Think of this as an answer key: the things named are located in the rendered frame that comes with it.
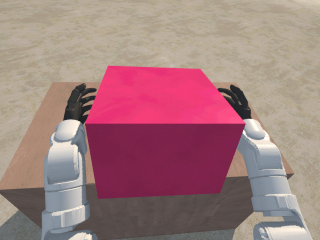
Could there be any robot left forearm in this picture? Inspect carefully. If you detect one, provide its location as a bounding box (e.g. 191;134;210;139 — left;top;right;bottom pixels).
41;119;90;240

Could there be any left robot hand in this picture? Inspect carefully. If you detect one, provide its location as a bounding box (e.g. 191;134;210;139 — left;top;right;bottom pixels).
63;83;97;124

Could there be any carton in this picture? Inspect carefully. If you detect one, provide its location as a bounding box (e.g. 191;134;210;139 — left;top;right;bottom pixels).
85;65;246;199

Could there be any pedestal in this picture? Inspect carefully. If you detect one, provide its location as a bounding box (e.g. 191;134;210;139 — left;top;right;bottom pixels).
0;82;295;240

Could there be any robot right forearm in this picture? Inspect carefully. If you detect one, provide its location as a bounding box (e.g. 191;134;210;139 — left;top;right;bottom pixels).
236;119;313;240

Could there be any left robot upper arm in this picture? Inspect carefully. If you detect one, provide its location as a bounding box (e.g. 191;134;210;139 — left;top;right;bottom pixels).
48;229;98;240

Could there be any right robot upper arm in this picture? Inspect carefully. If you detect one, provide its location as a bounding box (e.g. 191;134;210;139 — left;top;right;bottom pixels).
253;221;311;240

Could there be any right robot hand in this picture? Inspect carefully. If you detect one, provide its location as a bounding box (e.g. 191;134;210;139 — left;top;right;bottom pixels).
217;84;252;120

